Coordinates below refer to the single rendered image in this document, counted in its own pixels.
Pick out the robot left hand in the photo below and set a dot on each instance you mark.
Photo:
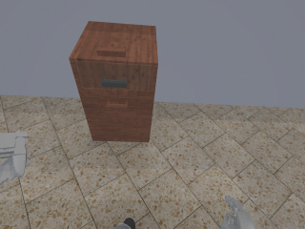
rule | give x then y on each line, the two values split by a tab
13	147

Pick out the robot left foot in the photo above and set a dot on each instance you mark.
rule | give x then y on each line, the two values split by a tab
130	222

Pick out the robot right hand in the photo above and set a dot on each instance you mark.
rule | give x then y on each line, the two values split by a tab
241	220

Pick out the drawer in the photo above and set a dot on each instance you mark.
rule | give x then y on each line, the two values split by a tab
91	74

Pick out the handle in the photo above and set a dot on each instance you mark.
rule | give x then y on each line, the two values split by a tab
111	52
114	83
116	107

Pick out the cabinet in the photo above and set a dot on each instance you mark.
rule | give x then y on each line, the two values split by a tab
140	43

